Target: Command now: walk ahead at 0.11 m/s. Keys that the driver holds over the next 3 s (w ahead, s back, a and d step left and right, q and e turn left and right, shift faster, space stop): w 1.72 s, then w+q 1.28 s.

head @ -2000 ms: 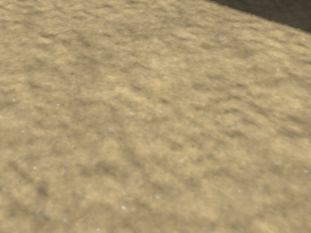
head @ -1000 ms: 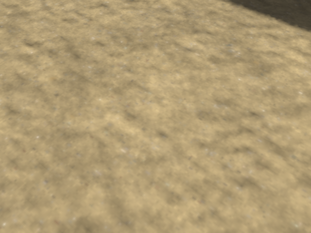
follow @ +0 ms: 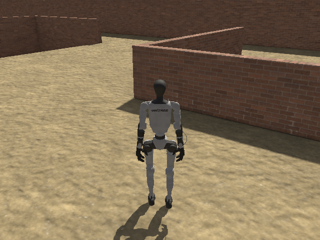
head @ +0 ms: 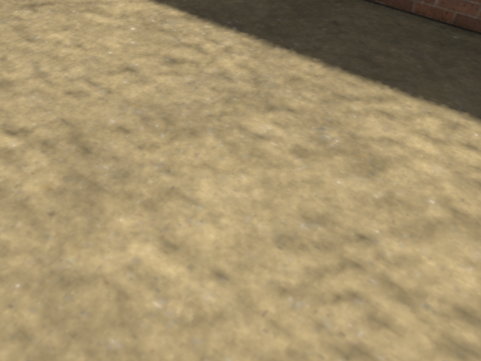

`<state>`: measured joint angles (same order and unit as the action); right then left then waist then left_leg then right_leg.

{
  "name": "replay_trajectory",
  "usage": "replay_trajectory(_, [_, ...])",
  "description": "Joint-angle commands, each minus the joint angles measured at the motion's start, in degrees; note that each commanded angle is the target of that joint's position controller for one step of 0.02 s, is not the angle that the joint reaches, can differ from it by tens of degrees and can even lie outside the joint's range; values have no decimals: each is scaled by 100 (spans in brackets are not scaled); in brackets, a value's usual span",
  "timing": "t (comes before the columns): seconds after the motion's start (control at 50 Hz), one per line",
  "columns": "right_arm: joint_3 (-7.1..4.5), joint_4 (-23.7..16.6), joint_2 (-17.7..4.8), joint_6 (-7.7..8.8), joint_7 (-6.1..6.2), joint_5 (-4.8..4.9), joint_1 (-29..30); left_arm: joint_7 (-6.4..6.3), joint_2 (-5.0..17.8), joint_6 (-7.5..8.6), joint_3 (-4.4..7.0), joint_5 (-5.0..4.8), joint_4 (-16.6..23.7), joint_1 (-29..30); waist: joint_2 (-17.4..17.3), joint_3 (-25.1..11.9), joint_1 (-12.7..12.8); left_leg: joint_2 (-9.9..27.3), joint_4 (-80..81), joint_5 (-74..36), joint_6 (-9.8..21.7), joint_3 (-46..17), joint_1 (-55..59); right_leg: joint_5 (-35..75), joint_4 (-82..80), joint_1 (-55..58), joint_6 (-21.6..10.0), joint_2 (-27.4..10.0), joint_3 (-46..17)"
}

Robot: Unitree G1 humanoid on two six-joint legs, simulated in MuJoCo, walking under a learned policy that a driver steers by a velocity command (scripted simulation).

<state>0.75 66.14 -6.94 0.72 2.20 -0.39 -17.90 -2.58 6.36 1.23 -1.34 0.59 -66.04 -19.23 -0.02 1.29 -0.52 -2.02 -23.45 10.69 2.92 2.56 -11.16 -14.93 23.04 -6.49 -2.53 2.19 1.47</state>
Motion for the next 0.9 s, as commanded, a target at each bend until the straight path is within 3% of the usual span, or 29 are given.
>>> replay_trajectory(0.02, [-109, -38, -467, -17, -8, -17, -424, 2, 577, -26, 145, 18, -15, -628, 205, 404, 53, 324, 37, 1270, 180, -488, -163, -1331, -566, -592, -344, -582, -764])
replay_trajectory(0.06, [-139, -205, -444, -23, -71, -82, -205, 33, 744, -67, 242, 26, 24, -858, 464, 891, 216, 102, -544, 2133, 239, -307, -1084, -2865, -950, -687, -679, -941, -1432])
replay_trajectory(0.08, [-115, -328, -294, 8, -114, -119, -29, 35, 842, -64, 295, 18, -19, -1089, 744, 1051, 321, -18, -1115, 1888, 208, -40, -1498, -3329, -1328, -552, -907, -1367, -2010])
replay_trajectory(0.1, [-103, -438, -220, 56, -149, -188, 104, 32, 931, -47, 354, 31, -24, -1118, 883, 1219, 348, 99, -1622, 1441, 192, 155, -1778, -3360, -1569, -493, -1128, -1795, -2452])
replay_trajectory(0.14, [-175, -665, -404, 164, -208, -187, 381, 53, 972, 30, 415, 88, 20, -1118, 638, 1203, 363, 351, -2241, 1419, 199, -7, -2271, -2744, -1712, -249, -1321, -2060, -2680])
replay_trajectory(0.18, [-232, -814, -487, 265, -266, -140, 486, 76, 961, 123, 441, 102, 64, -1026, 460, 1070, 273, 481, -2150, 1392, 177, -83, -2349, -1959, -1573, 25, -1239, -1958, -2337])
replay_trajectory(0.24, [-280, -905, -412, 339, -325, -50, 389, 88, 1007, 217, 472, 59, 143, -807, 517, 853, 81, 307, -1331, 983, 146, 186, -1316, -1138, -1283, -331, -1005, -1574, -1580])
replay_trajectory(0.28, [-332, -636, -348, 343, -320, -13, -428, 111, 1027, 238, 485, 13, 217, -560, 357, 689, -320, -52, -561, 532, 134, 498, 370, -883, -657, -1284, -814, -1192, -1035])
replay_trajectory(0.3, [-418, -431, -509, 368, -274, -31, -1095, 129, 931, 289, 451, 41, 257, -522, 71, 442, -589, 24, -343, 658, 167, 229, 1418, -430, 123, -1830, -673, -935, -713])
replay_trajectory(0.32, [-556, -313, -1032, 416, -192, -122, -1898, 195, 539, 346, 335, 20, 468, -323, -1185, 137, -923, 1393, 765, 2037, 471, -1774, 2163, -498, 2058, -2618, -357, -271, 83])
replay_trajectory(0.34, [-639, -139, -1414, 347, -186, -86, -2449, 248, 563, 362, 358, 84, 684, -288, -1876, 57, -894, 2383, 1630, 3032, 1002, -3873, 2294, -1592, 3587, -3554, -283, 162, 304])
replay_trajectory(0.36, [-553, -284, -1138, 292, -165, -96, -1793, 298, 803, 335, 422, 215, 765, 1, -901, 513, -515, 2375, 1601, 3217, 1047, -3713, 1631, -1251, 4344, -3739, -381, -310, -130])
replay_trajectory(0.38, [-508, -510, -1013, 319, -196, -88, -1168, 359, 698, 353, 405, 192, 817, 176, -378, 741, -289, 2188, 1597, 2689, 964, -3170, 1124, -616, 4413, -3699, -407, -514, -248])
replay_trajectory(0.4, [-477, -628, -951, 367, -213, -79, -819, 396, 595, 378, 391, 138, 796, 155, -181, 717, -97, 1940, 1670, 1902, 850, -2590, 847, -164, 4238, -3435, -368, -651, -282])
replay_trajectory(0.44, [-374, -630, -702, 468, -188, -52, -730, 433, 600, 312, 421, 160, 746, 45, -197, 556, 89, 1570, 1707, 628, 699, -1759, 759, 191, 3958, -3114, -227, -721, -162])
replay_trajectory(0.52, [-291, -372, -662, 547, -142, -42, -1347, 449, 605, 164, 452, 131, 969, 619, -359, 520, 60, 1353, 1543, -1468, 682, -966, 1099, 583, 3591, -3497, -70, -631, 150])
replay_trajectory(0.6, [-221, -350, -620, 568, -136, -55, -1477, 463, 513, 150, 377, 74, 1426, 1790, -443, 723, -101, 1174, 1573, -2342, 668, -555, 920, 1104, 2282, -3342, -4, -475, 429])
replay_trajectory(0.68, [-239, -271, -747, 595, -95, -61, -1611, 446, 578, 161, 346, 23, 1656, 2306, -545, 762, -159, 1292, 1494, -3072, 664, -405, 1152, 1290, 1264, -2716, -216, -279, 619])
replay_trajectory(0.72, [-263, -267, -839, 608, -82, -78, -1474, 392, 706, 194, 397, 27, 1651, 2085, -532, 591, 33, 1377, 1030, -4272, 632, -291, 1451, 1055, 1048, -2240, -440, -113, 651])
replay_trajectory(0.76, [-314, -271, -990, 583, -60, -101, -1322, 309, 913, 264, 520, 29, 1334, 1013, -550, -4, 491, 1365, -287, -5471, 554, -176, 1673, 688, 886, -1166, -670, 179, 667])
replay_trajectory(0.78, [-330, -294, -1034, 553, -69, -74, -1220, 263, 1033, 312, 606, 63, 1027, 96, -446, -448, 877, 1223, -1411, -5073, 483, -62, 1309, 873, 497, -63, -795, 163, 604])
replay_trajectory(0.8, [-286, -421, -867, 544, -105, -31, -1255, 209, 1435, 347, 735, 214, 842, -800, -57, -1038, 1139, 978, -3046, -3220, 439, 67, 194, 7, 390, 1294, -1052, -898, -566])
replay_trajectory(0.82, [-192, -500, -186, 517, -198, 167, -1984, 238, 1872, 326, 841, 292, 858, -1008, 1220, -1733, 716, -173, -5464, 1634, 221, 163, -1900, -544, -240, 2738, -2021, -2677, -3720])
replay_trajectory(0.84, [-349, -553, -800, 495, -196, 37, -1403, 296, 1636, 258, 802, 63, 901, -507, 344, -1431, 665, -18, -5837, 1543, 349, -591, -2477, -1295, -889, 2217, -1863, -2412, -4162])
replay_trajectory(0.86, [-383, -810, -857, 511, -212, 0, -762, 309, 1345, 276, 708, -5, 1012, 181, 256, -500, 433, 308, -5562, 921, 379, -560, -2699, -1256, -1064, 1298, -1615, -2260, -3153])
replay_trajectory(0.88, [-382, -869, -793, 534, -220, -30, -495, 332, 1011, 335, 622, 13, 1033, 459, -57, -113, 287, 492, -5216, 569, 375, -538, -2467, -496, -1257, 559, -1439, -2035, -2560])
replay_trajectory(0.9, [-395, -848, -694, 485, -228, -98, -479, 314, 810, 388, 558, 27, 963, 459, -87, 50, 102, 621, -4933, 467, 341, -543, -2161, 123, -1324, 80, -1260, -1796, -2046])
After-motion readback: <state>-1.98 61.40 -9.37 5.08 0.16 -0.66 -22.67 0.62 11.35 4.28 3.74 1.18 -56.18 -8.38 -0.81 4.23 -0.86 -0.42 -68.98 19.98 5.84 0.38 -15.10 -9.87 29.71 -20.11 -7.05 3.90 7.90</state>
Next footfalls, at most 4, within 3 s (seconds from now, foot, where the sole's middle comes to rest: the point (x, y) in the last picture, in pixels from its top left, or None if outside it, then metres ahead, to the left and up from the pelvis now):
0.30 left None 0.14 0.13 -0.78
0.80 right None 0.49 -0.02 -0.78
1.34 left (200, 278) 0.80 0.15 -0.78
1.92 right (254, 202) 1.10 -0.03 -0.78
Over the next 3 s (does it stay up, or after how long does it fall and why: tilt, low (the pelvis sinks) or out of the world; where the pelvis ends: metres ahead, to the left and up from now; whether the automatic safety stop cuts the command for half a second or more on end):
stays up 1.48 0.23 -0.02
